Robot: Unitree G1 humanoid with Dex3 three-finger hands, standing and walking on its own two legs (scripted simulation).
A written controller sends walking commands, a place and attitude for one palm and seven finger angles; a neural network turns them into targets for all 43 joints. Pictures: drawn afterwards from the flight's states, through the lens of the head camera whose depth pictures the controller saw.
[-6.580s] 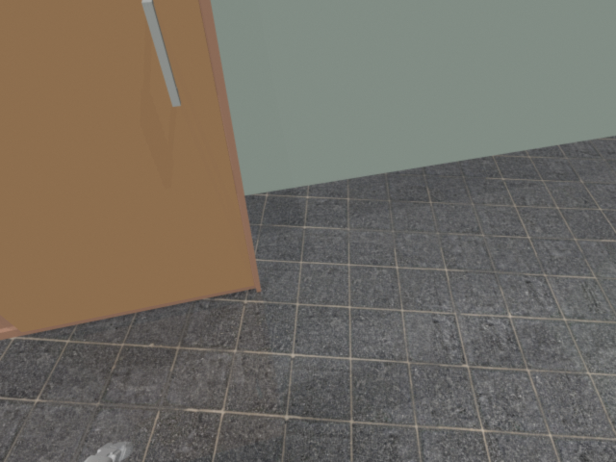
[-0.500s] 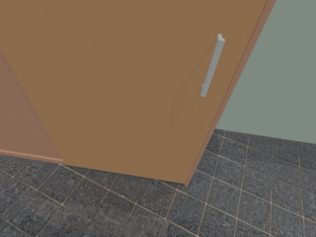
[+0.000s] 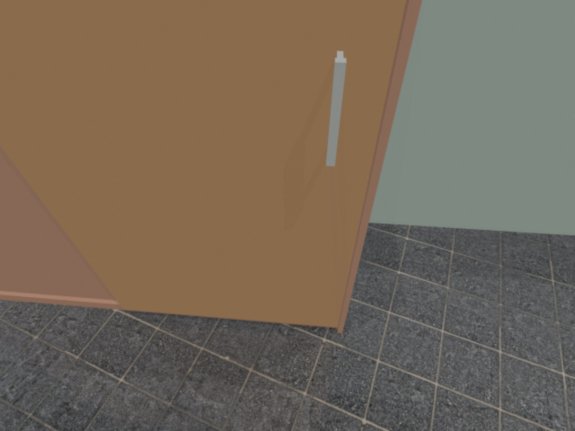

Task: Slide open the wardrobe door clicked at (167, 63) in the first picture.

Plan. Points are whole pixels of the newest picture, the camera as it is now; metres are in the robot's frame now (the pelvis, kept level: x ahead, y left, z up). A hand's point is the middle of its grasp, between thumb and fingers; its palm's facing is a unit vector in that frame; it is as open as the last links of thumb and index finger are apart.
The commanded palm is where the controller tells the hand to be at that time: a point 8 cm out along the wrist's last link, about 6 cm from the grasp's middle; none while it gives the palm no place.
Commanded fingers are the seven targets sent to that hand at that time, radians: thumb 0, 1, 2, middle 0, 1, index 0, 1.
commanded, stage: come to a stop and stand still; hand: right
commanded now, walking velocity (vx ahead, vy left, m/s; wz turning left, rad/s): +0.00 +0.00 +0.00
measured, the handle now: (334, 112) +0.59 -0.06 +0.16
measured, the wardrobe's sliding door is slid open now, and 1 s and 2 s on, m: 0.00 0.00 0.00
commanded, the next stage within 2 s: look again from close up in 0.28 s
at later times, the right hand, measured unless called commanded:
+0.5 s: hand out of the picture -0.01 -0.17 -0.19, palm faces -0.01 +0.98 -0.18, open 7.4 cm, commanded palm none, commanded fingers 0.00 -0.90 -0.90 0.20 0.30 0.20 0.30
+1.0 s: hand out of the picture +0.02 -0.15 -0.18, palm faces +0.00 +0.98 -0.21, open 7.4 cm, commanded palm none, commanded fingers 0.00 -0.90 -0.90 0.20 0.30 0.20 0.30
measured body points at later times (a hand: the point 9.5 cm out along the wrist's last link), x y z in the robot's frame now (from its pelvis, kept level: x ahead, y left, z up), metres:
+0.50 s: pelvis +0.00 -0.01 -0.01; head +0.01 -0.01 +0.44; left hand -0.01 +0.20 -0.17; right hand -0.01 -0.23 -0.17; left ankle +0.01 +0.14 -0.74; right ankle +0.00 -0.08 -0.74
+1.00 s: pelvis +0.01 +0.02 -0.01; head +0.02 +0.03 +0.44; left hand +0.02 +0.25 -0.17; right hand +0.03 -0.21 -0.16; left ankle +0.01 +0.14 -0.74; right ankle +0.00 -0.08 -0.74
